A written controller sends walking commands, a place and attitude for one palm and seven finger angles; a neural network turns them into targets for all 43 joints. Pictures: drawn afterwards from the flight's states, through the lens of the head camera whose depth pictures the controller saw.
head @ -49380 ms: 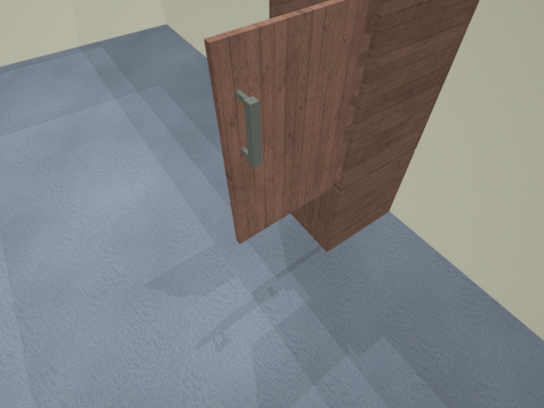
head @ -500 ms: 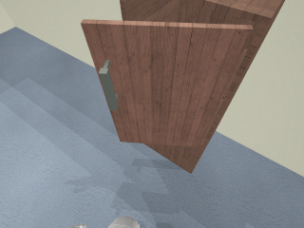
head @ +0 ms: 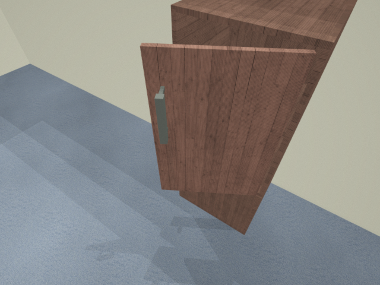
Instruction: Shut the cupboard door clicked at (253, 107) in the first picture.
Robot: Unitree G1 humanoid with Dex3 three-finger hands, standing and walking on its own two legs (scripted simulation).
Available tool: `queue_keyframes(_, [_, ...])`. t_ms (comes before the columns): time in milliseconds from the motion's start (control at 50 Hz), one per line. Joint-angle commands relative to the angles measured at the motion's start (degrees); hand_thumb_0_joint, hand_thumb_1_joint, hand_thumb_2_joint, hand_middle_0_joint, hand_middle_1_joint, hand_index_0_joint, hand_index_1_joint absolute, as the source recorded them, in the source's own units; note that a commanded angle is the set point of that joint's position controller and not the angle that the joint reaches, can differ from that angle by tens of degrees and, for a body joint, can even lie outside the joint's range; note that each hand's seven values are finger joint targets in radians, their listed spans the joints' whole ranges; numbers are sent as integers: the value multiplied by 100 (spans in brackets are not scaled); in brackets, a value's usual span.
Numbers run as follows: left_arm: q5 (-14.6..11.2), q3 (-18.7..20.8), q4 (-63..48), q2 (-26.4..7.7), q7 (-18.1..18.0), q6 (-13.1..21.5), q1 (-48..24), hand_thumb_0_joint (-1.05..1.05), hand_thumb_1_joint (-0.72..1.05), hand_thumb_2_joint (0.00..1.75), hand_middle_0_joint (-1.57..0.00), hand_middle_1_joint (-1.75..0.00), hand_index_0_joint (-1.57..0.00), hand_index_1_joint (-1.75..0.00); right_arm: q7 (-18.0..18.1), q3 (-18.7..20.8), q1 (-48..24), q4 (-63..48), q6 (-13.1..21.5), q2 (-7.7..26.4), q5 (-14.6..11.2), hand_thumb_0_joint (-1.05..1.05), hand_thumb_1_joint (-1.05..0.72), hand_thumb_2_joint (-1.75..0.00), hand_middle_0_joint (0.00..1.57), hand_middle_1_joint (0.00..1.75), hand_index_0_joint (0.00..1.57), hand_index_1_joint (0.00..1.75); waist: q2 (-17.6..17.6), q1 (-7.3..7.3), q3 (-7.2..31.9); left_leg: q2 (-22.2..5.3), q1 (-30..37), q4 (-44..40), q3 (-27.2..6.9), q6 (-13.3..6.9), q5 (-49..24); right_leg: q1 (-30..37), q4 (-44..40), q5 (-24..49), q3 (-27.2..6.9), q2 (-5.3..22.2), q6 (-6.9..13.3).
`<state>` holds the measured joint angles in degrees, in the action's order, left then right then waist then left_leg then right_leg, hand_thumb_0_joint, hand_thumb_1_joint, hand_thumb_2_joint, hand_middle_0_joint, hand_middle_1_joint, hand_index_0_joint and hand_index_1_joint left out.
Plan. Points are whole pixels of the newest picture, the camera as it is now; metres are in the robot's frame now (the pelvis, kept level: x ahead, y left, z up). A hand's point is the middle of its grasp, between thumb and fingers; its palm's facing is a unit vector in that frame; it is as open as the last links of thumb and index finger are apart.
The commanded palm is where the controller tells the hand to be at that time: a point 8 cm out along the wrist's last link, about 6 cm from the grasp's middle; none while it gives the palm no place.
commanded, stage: come to a stop and stand still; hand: left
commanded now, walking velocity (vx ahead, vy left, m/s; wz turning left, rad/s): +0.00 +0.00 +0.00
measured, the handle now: (163, 116) +0.51 +0.12 +0.08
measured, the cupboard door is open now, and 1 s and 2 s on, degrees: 30 30 30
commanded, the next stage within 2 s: look again from close up in 0.04 s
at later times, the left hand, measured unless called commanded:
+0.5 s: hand out of the picture +0.03 +0.15 -0.17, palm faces +0.02 -0.98 -0.20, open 7.3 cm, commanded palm none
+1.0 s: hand out of the picture +0.03 +0.13 -0.17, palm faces +0.04 -0.98 -0.18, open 7.4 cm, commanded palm none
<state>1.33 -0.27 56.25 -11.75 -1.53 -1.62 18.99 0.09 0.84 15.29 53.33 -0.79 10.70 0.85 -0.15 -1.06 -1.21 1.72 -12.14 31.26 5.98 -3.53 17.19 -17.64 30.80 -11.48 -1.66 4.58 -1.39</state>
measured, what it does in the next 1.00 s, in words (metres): shifts its weight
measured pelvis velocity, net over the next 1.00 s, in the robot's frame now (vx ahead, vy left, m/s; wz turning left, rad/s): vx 0.04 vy -0.05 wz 0.00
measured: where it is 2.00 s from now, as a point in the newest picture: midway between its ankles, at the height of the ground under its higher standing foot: outside the picture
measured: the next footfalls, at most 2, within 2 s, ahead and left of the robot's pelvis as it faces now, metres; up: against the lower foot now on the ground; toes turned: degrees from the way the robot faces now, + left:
none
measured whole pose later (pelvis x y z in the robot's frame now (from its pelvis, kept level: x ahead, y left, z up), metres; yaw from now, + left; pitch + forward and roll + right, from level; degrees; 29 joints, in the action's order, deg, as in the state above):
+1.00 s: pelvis +0.04 -0.05 +0.00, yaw +0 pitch -2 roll +1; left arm 1.4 0.7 61.4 -9.4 -0.6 -0.7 18.7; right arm 1.2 0.9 17.9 63.4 0.1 7.9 1.2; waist 1.2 -0.3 -1.2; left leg -1.6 -8.1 27.8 4.2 0.5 18.2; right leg -15.1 30.9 -14.4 0.3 1.4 0.2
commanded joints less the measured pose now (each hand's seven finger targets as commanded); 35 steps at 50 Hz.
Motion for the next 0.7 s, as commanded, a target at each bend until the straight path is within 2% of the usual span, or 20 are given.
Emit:
queue_keyframes(0, [11, 106, -220, -517, -17, 183, 57, 0, 90, 90, -20, -30, -20, -30, 48, 164, 65, -259, 174, 710, 3, 0, -90, -90, 20, 30, 20, 30, -22, 93, -267, -727, -717, -1526, -1086, 48, 989, 265, -488, -356, -139, -24, 278])
queue_keyframes(200, [-28, 45, 209, -443, -39, 260, 103, 0, 90, 90, -20, -30, -20, -30, 83, 71, 325, 303, 237, 565, -40, 0, -90, -90, 20, 30, 20, 30, -1, 113, -326, -699, -459, -1451, -899, 133, 289, 422, -741, 37, -216, 118, 255])
queue_keyframes(280, [-46, 44, 309, -389, -47, 285, 82, 0, 90, 90, -20, -30, -20, -30, 99, 48, 390, 476, 259, 495, -43, 0, -90, -90, 20, 30, 20, 30, 114, 117, -156, -680, -261, -1308, -786, 160, -132, 535, -767, 278, -239, 173, 251])
queue_keyframes(400, [-54, 51, 389, -356, -68, 302, -1, 0, 90, 90, -20, -30, -20, -30, 115, 33, 438, 667, 255, 385, -39, 0, -90, -90, 20, 30, 20, 30, 98, 108, -207, -682, -209, -1215, -717, 197, -450, 609, -788, 520, -231, 186, 269])
queue_keyframes(420, [-57, 49, 401, -346, -67, 295, -21, 0, 90, 90, -20, -30, -20, -30, 121, 31, 416, 689, 253, 382, -38, 0, -90, -90, 20, 30, 20, 30, -41, 112, -252, -681, -242, -1228, -709, 208, -431, 596, -804, 496, -253, 184, 270])
queue_keyframes(620, [-65, 71, 403, -371, -68, 308, -105, 0, 90, 90, -20, -30, -20, -30, 119, 34, 429, 840, 231, 336, -36, 0, -90, -90, 20, 30, 20, 30, 158, 119, -204, -685, -97, -1201, -644, 248, -490, 657, -920, 528, -253, 194, 278])
queue_keyframes(680, [-69, 77, 403, -359, -65, 310, -133, 0, 90, 90, -20, -30, -20, -30, 119, 24, 423, 876, 233, 333, -30, 0, -90, -90, 20, 30, 20, 30, 92, 121, -208, -697, -93, -1233, -644, 264, -532, 676, -936, 528, -246, 192, 282])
